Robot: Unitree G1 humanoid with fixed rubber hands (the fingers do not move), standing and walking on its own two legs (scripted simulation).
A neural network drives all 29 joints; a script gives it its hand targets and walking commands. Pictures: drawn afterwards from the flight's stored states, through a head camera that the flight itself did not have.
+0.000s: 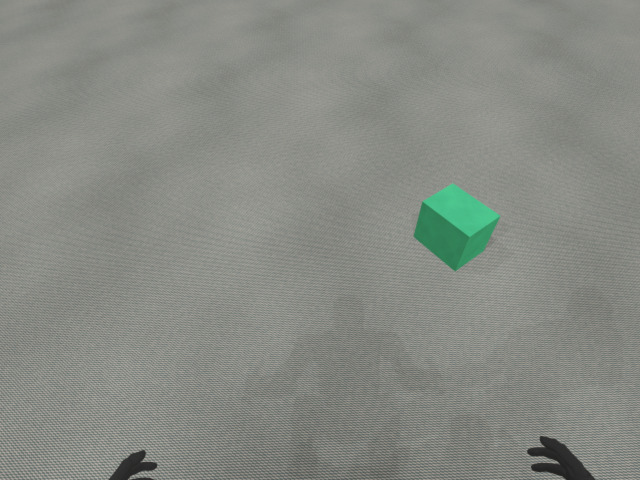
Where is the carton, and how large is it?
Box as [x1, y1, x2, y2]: [414, 184, 499, 270]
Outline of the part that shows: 451,184 422,201 414,237 455,270 483,250 499,215 454,184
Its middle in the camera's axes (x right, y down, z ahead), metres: +0.54 -0.07 +1.52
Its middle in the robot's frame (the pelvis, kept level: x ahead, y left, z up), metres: +1.09 -0.50 -0.66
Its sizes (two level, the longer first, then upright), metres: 0.227 0.171 0.206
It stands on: the floor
